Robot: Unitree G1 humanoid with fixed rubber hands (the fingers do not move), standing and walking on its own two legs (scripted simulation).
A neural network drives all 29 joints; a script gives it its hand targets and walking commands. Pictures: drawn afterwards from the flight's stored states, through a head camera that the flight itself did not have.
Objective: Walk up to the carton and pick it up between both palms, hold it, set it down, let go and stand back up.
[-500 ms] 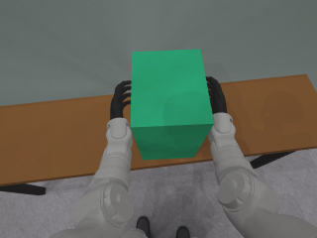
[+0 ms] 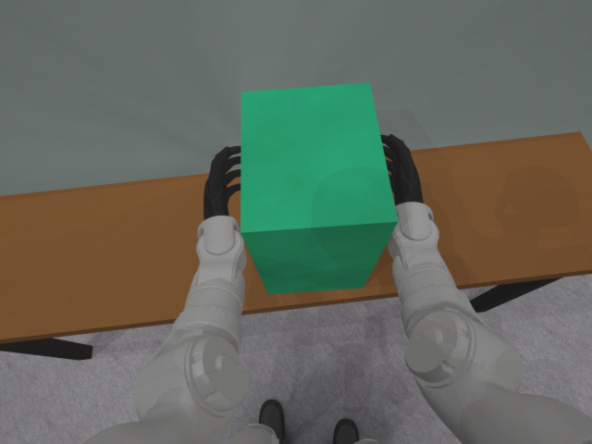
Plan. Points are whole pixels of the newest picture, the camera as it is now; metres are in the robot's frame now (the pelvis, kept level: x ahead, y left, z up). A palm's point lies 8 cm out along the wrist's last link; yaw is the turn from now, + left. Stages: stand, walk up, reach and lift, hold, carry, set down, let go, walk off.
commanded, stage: reach and lift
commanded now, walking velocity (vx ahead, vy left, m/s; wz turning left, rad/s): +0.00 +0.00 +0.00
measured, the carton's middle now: (311, 204) +0.44 +0.03 -0.04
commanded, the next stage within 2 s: none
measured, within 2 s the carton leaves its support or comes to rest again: leaves its support in 1.26 s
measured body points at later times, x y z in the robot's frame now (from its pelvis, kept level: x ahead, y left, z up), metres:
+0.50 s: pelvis +0.00 +0.01 +0.00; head +0.13 +0.01 +0.43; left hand +0.43 +0.16 +0.00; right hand +0.45 -0.10 +0.00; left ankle +0.01 +0.12 -0.73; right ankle -0.03 -0.09 -0.73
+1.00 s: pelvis +0.00 +0.00 +0.00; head +0.12 +0.00 +0.43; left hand +0.42 +0.16 +0.00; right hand +0.45 -0.11 +0.00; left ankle +0.01 +0.12 -0.73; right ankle -0.03 -0.08 -0.73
